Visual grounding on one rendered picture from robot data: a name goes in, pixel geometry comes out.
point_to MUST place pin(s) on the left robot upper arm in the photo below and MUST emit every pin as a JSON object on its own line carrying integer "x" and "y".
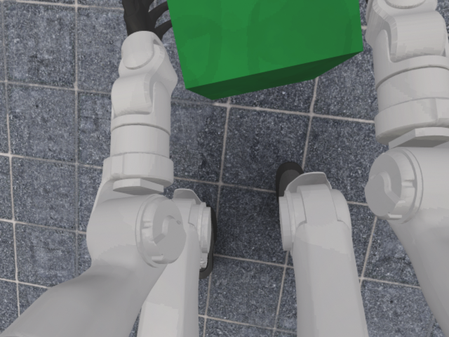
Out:
{"x": 130, "y": 240}

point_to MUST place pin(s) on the right robot upper arm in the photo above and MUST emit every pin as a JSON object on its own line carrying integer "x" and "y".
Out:
{"x": 409, "y": 187}

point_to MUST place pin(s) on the carton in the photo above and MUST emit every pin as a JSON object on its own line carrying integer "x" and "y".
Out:
{"x": 232, "y": 47}

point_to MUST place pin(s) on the left robot forearm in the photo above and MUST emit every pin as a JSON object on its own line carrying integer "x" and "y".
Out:
{"x": 139, "y": 162}

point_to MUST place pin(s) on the right robot forearm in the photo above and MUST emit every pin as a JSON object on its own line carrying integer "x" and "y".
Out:
{"x": 411, "y": 68}

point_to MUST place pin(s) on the left robot thigh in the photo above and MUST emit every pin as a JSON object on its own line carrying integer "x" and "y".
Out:
{"x": 171, "y": 308}

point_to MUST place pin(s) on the right robot shin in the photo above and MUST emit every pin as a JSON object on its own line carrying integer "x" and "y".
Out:
{"x": 315, "y": 178}

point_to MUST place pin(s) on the left robot hand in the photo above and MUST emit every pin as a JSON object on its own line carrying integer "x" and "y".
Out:
{"x": 138, "y": 18}

